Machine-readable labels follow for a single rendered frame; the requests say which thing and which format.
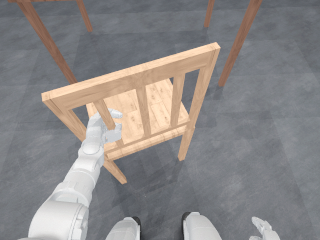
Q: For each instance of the robot left hand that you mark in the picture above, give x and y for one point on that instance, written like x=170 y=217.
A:
x=97 y=128

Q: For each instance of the chair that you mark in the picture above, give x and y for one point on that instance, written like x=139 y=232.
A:
x=151 y=107

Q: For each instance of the robot left upper arm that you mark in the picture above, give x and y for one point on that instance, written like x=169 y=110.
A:
x=60 y=220

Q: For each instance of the left robot forearm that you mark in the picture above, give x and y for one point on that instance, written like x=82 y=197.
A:
x=82 y=177

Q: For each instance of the table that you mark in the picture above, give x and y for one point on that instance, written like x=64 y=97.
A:
x=37 y=24

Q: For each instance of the right robot foot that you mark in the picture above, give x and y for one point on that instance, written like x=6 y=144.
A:
x=184 y=216

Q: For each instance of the right robot thigh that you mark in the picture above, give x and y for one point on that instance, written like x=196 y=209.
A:
x=198 y=227

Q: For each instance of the robot right hand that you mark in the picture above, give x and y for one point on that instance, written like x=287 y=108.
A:
x=265 y=229

